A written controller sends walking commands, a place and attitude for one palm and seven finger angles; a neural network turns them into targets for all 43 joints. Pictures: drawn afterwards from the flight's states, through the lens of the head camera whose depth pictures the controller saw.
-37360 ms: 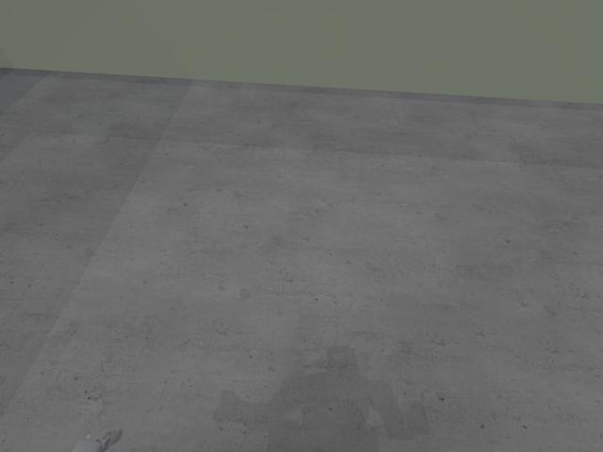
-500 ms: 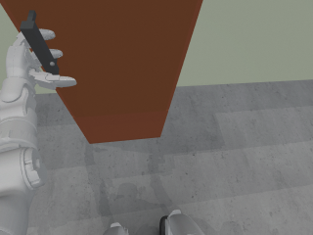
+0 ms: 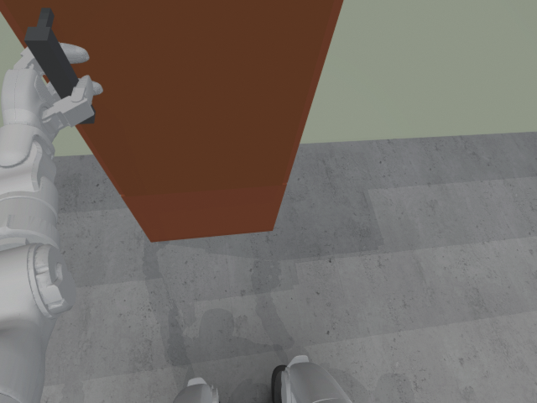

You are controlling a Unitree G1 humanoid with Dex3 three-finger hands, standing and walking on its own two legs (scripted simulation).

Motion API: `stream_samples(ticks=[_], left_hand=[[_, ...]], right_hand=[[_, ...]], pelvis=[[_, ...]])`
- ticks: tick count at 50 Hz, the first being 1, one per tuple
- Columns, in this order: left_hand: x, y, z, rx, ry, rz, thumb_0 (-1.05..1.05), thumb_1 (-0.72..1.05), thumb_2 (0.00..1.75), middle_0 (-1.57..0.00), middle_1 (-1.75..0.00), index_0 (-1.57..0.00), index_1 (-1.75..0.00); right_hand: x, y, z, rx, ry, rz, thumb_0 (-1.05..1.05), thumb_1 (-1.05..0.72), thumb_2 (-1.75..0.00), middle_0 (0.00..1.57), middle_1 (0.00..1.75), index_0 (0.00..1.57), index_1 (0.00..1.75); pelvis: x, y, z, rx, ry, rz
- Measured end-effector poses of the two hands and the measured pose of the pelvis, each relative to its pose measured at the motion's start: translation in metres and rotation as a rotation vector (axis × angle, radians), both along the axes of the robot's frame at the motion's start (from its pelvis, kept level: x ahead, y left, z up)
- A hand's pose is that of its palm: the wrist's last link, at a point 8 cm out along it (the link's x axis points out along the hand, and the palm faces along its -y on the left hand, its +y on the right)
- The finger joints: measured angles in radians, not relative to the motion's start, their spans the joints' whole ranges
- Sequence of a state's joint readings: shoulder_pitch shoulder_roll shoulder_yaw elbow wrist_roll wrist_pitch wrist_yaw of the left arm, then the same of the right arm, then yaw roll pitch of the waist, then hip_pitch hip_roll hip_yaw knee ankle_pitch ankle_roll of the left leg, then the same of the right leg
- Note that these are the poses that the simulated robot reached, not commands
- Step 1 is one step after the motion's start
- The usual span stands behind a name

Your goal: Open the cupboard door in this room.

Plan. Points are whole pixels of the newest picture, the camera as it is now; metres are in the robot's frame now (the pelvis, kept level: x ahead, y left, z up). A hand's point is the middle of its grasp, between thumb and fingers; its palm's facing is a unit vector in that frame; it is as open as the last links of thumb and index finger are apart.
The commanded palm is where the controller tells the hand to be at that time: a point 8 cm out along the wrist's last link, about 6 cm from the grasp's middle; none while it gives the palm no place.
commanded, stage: close the thumb around the handle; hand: left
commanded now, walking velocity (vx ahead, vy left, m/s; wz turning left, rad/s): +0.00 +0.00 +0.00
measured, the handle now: (67, 70) +0.57 +0.23 +0.10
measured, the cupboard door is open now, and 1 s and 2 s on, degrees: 0 35 45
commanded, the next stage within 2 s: pull the door open along its arc in 0.02 s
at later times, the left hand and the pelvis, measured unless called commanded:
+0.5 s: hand (84, 124) +0.48 +0.20 +0.09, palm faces +0.00 -1.00 -0.01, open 6.0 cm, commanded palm +0.43 +0.25 +0.10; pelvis +0.01 +0.00 +0.01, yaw -2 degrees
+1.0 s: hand (162, 229) +0.33 +0.10 +0.10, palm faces +0.41 -0.91 +0.06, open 6.3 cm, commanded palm +0.27 +0.13 +0.10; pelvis +0.00 -0.01 +0.02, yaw +2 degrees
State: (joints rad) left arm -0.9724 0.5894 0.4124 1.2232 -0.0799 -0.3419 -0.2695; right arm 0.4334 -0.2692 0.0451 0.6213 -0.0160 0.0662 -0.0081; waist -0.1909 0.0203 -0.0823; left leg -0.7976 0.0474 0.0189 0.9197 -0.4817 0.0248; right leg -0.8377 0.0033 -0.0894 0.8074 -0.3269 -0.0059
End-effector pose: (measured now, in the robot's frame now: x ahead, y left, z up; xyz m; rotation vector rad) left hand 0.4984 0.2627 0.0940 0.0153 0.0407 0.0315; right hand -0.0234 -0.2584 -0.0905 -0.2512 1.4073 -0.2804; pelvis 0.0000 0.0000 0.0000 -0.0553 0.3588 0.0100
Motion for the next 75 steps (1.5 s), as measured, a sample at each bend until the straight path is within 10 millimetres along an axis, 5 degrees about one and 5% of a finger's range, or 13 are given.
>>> stream_samples(ticks=[13, 22, 33, 42, 49, 63, 75], left_hand=[[0.001, 0.001, 0.0, -0.004, 0.0, -0.015, 0.0, 0.7, 0.81, -0.37, -1.35, -0.37, -1.35], [-0.022, -0.003, -0.001, -0.004, -0.017, -0.019, 0.0, 0.7, 0.76, -0.36, -1.35, -0.35, -1.35], [-0.091, -0.022, -0.003, -0.025, -0.046, -0.051, 0.0, 0.67, 0.7, -0.35, -1.35, -0.35, -1.34], [-0.163, -0.072, -0.004, -0.1, -0.067, 0.217, 0.02, 0.65, 0.73, -0.32, -1.35, -0.36, -1.29], [-0.207, -0.117, 0.001, -0.079, -0.038, 0.383, 0.02, 0.65, 0.75, -0.3, -1.33, -0.35, -1.31], [-0.259, -0.177, 0.007, 0.021, -0.002, 0.341, 0.03, 0.65, 0.72, -0.31, -1.32, -0.34, -1.33], [-0.258, -0.177, 0.011, 0.004, -0.033, 0.436, 0.02, 0.48, 0.71, -0.36, -1.31, -0.37, -1.31]], right_hand=[[-0.005, -0.002, 0.003, -0.012, -0.007, -0.011, 0.01, -0.9, -0.9, 0.2, 0.3, 0.21, 0.3], [0.013, 0.004, 0.004, 0.024, -0.071, -0.036, 0.01, -0.9, -0.9, 0.2, 0.3, 0.21, 0.3], [0.093, 0.01, 0.011, 0.073, -0.299, 0.034, 0.01, -0.9, -0.9, 0.2, 0.3, 0.21, 0.3], [0.17, 0.029, 0.021, 0.147, -0.513, 0.186, 0.01, -0.9, -0.9, 0.2, 0.3, 0.2, 0.3], [0.201, 0.045, 0.027, 0.188, -0.586, 0.288, 0.01, -0.9, -0.9, 0.2, 0.3, 0.2, 0.3], [0.2, 0.023, 0.027, 0.189, -0.602, 0.29, 0.01, -0.9, -0.9, 0.2, 0.3, 0.21, 0.3], [0.19, -0.004, 0.021, 0.142, -0.572, 0.293, 0.01, -0.9, -0.9, 0.2, 0.3, 0.2, 0.3]], pelvis=[[-0.003, 0.0, 0.0, 0.001, 0.006, -0.012], [0.008, 0.003, 0.007, 0.007, -0.022, -0.038], [0.018, 0.006, 0.017, 0.016, -0.091, -0.037], [0.012, 0.003, 0.02, 0.029, -0.15, -0.012], [0.005, -0.008, 0.019, 0.043, -0.195, 0.014], [0.0, -0.038, 0.02, 0.062, -0.272, 0.04], [-0.013, -0.056, 0.021, 0.08, -0.278, 0.049]])
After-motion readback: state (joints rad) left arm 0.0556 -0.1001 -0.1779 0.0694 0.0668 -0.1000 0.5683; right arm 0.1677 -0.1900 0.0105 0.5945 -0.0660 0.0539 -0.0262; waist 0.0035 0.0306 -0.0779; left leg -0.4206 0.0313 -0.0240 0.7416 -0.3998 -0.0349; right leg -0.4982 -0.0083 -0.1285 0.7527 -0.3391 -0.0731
